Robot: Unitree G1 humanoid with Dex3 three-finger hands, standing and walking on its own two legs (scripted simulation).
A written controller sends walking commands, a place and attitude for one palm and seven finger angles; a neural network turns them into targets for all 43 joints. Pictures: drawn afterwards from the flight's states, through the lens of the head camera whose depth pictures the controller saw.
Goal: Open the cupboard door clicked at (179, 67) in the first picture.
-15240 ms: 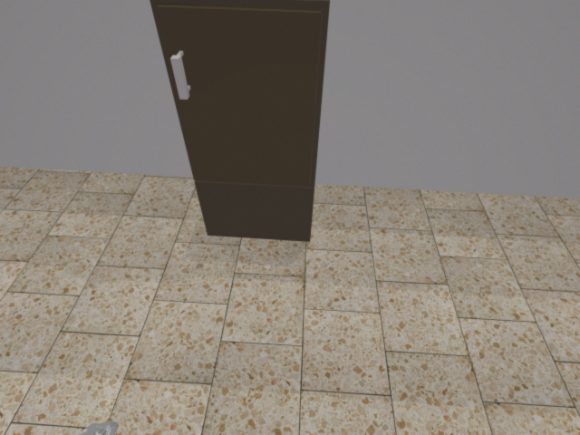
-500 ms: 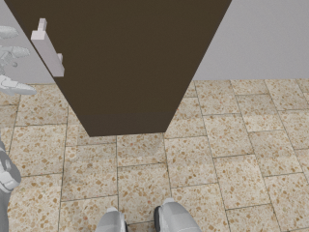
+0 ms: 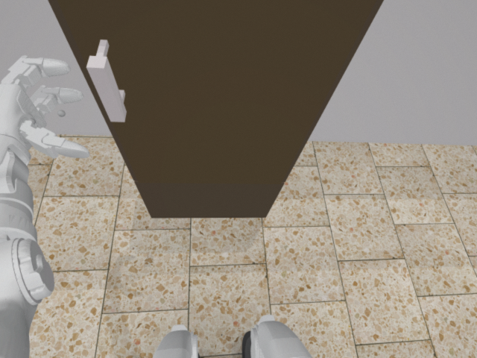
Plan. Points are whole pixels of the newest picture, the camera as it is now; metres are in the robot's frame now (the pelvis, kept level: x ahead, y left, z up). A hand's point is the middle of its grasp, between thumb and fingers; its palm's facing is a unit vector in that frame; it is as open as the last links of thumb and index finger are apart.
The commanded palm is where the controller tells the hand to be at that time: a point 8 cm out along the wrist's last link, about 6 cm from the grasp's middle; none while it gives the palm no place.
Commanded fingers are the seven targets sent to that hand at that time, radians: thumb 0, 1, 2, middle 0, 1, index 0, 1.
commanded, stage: move the hooked fingers beside the handle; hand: left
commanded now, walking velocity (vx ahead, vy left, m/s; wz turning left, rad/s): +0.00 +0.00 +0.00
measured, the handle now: (111, 82) +0.55 +0.19 +0.08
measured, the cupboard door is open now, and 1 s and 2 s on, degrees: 0 0 0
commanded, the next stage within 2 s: slide the fingers in behind the handle in 0.10 s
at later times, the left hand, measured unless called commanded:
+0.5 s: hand (85, 106) +0.50 +0.22 +0.08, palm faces -0.04 -1.00 -0.01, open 14.0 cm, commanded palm +0.47 +0.26 +0.07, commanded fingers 0.00 -0.50 0.30 -0.30 -1.20 -0.30 -1.20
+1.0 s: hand (105, 111) +0.49 +0.19 +0.07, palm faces -0.03 -1.00 +0.00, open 14.0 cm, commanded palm +0.47 +0.24 +0.07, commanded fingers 0.00 -0.50 0.30 -0.30 -1.20 -0.30 -1.20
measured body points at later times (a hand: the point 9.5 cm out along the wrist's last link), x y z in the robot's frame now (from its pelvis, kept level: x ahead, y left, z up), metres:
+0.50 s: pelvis +0.00 -0.01 +0.00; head +0.13 +0.02 +0.43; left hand +0.49 +0.28 +0.08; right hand -0.02 -0.27 -0.10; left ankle -0.01 +0.09 -0.67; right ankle +0.02 -0.12 -0.67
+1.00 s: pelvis +0.00 -0.01 +0.00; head +0.12 +0.01 +0.43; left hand +0.49 +0.25 +0.08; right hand +0.03 -0.27 -0.11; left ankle -0.01 +0.09 -0.67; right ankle +0.02 -0.12 -0.67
